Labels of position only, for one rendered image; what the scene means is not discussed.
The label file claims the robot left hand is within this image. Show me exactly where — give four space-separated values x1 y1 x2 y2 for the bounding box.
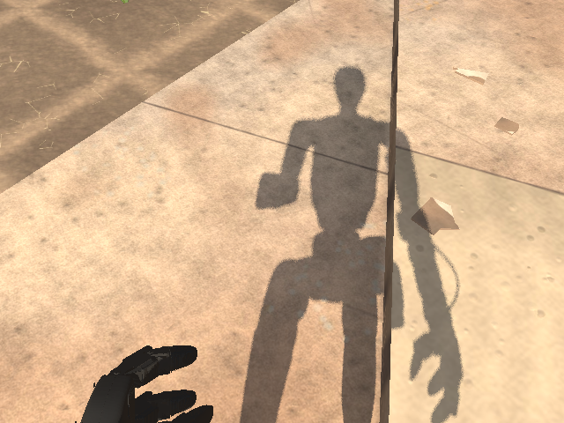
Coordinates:
75 345 213 423

